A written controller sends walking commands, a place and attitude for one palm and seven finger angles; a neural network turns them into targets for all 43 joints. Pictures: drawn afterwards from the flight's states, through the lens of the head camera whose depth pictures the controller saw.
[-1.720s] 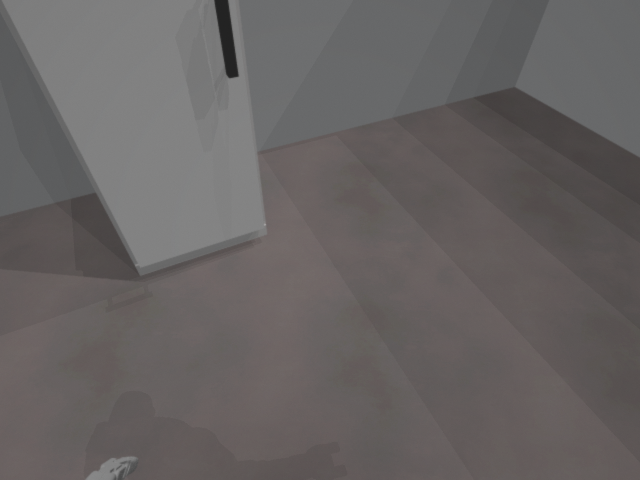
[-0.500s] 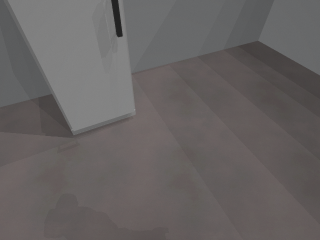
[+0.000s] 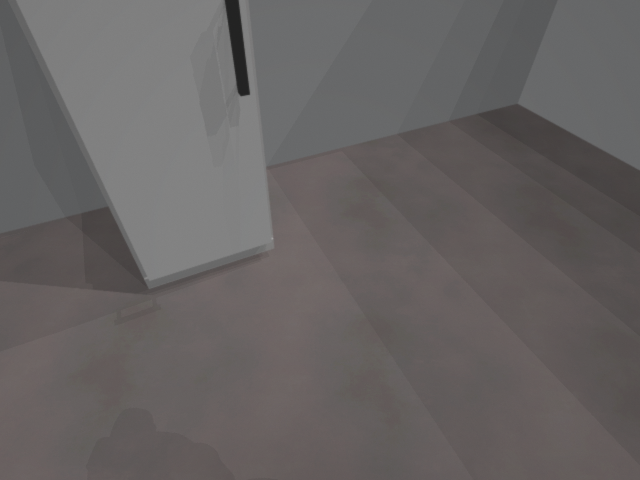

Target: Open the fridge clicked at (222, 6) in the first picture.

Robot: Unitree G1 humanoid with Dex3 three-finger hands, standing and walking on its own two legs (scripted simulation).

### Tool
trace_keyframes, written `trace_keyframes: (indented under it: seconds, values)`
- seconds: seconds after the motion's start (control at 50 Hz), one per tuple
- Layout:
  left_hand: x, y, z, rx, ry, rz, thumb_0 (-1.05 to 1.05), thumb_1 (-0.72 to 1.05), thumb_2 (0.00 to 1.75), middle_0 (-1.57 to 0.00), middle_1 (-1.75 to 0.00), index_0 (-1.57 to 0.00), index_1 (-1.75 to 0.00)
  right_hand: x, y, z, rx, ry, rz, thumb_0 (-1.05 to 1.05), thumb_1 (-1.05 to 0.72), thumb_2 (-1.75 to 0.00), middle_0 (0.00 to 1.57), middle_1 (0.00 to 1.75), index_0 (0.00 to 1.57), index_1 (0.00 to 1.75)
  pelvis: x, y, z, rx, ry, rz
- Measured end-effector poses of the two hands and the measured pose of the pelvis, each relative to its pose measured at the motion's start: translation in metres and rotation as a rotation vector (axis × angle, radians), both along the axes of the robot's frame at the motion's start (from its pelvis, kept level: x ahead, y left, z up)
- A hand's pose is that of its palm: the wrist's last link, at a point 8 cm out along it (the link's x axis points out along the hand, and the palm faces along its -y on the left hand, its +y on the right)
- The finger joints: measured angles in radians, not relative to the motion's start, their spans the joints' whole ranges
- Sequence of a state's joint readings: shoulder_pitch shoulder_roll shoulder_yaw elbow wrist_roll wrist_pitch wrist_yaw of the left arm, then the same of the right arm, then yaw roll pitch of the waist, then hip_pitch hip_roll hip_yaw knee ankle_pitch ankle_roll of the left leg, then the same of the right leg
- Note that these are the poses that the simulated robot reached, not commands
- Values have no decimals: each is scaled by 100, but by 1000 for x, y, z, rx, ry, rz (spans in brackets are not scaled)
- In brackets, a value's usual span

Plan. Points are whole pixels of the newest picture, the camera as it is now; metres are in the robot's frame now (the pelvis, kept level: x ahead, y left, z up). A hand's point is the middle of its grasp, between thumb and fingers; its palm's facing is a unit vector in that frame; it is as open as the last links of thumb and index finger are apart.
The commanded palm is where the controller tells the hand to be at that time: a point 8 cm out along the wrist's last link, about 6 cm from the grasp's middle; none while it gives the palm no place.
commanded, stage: walk to a spot facing it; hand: right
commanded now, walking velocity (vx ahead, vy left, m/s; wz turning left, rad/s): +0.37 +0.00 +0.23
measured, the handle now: (235, 47) +1.12 +0.28 +0.11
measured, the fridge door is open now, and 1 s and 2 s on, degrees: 0 0 0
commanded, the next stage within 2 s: turn to face it in 0.60 s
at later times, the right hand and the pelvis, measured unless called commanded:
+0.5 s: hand (409, 405) +0.30 -0.14 -0.19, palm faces -0.16 +0.97 -0.19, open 7.4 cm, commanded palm none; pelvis +0.17 +0.03 -0.03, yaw +9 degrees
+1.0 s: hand (411, 384) +0.34 -0.15 -0.19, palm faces -0.14 +0.98 -0.12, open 7.4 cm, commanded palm none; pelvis +0.32 +0.02 -0.01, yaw +15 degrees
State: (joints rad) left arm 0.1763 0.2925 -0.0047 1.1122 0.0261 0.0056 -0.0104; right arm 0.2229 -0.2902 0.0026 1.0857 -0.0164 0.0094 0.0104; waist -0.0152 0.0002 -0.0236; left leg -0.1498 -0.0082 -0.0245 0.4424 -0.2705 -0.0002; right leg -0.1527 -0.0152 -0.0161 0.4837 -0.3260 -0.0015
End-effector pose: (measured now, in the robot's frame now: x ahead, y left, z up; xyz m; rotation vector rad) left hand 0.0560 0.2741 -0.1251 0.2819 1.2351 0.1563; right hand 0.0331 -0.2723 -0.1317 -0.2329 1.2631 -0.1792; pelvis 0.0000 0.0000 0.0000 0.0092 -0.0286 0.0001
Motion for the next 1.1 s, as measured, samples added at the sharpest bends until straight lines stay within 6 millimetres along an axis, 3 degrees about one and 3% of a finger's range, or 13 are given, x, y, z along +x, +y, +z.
trace_keyframes:
  seconds: [0.14,0.22,0.28,0.36,0.46,0.52,0.56,0.64,0.72,0.84,0.94,0.98,1.1]
  values:
    - [-24,-37,-15,-37,81,88,0,90,90,-20,-30,-20,-30,-19,17,-29,107,142,-29,0,-90,-90,20,30,20,30,35,-16,-11,6,12,41]
    - [-52,-57,-14,-57,133,190,0,90,90,-20,-30,-20,-30,4,24,-29,126,211,24,1,-90,-90,21,30,20,30,59,-18,-8,5,10,77]
    - [-81,-73,-9,-81,245,253,0,90,90,-20,-30,-20,-30,50,30,-25,131,172,57,1,-90,-90,20,30,20,30,77,-14,-5,11,7,85]
    - [-108,-87,-2,-121,407,325,0,90,90,-20,-30,-20,-30,133,44,-21,130,68,115,1,-91,-90,20,30,20,30,105,-5,-6,14,7,109]
    - [-105,-85,-9,-162,526,404,0,90,90,-20,-30,-20,-30,239,74,-24,107,-75,197,1,-91,-90,20,30,19,30,151,19,-21,11,-5,149]
    - [-74,-67,-24,-171,514,421,1,90,90,-20,-30,-20,-30,277,88,-30,89,-151,197,0,-91,-90,20,30,20,30,177,35,-32,-1,-18,160]
    - [-35,-51,-30,-158,437,410,1,90,90,-20,-30,-20,-30,287,94,-27,90,-150,184,0,-91,-90,20,30,20,30,190,41,-28,9,-32,155]
    - [68,-19,-31,-128,207,350,1,91,90,-20,-30,-20,-30,288,101,-21,90,-94,169,0,-91,-90,20,30,20,30,215,47,-16,15,-32,155]
    - [164,-3,-22,-114,12,293,0,91,90,-20,-30,-20,-30,287,97,-17,85,-37,148,0,-93,-90,20,30,20,30,241,47,-8,23,-19,149]
    - [254,5,-6,-64,-100,226,1,94,90,-20,-30,-20,-30,287,91,-25,129,43,99,0,-92,-90,20,30,20,30,283,35,-7,36,-7,172]
    - [291,-12,-5,-42,-127,218,0,93,90,-20,-30,-20,-30,296,80,-40,156,140,81,0,-91,-90,20,30,20,30,314,22,-13,28,-3,218]
    - [292,-20,-4,-49,-120,240,0,92,90,-20,-30,-20,-30,306,76,-36,148,166,103,1,-91,-90,20,30,20,30,320,19,-10,25,-3,246]
    - [275,-15,-2,-41,-79,340,-1,95,89,-20,-30,-21,-30,355,70,-21,106,145,179,1,-91,-90,20,30,20,30,331,18,-1,11,12,307]
